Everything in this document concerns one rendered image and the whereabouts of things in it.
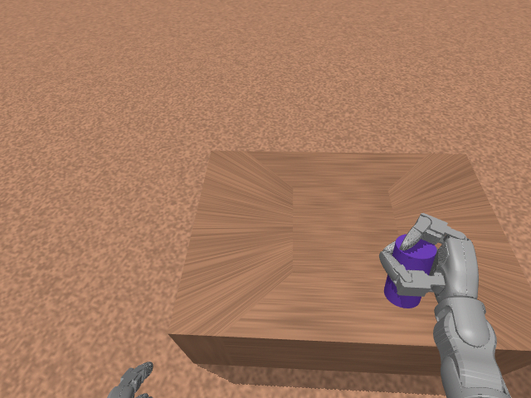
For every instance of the right robot hand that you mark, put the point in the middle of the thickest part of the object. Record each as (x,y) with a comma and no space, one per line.
(454,271)

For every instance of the right robot arm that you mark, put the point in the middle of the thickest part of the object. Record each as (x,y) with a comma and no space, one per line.
(466,342)

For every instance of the left robot hand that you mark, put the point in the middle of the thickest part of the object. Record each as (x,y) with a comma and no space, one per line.
(131,381)

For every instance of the can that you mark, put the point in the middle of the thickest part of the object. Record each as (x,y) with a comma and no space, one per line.
(419,257)

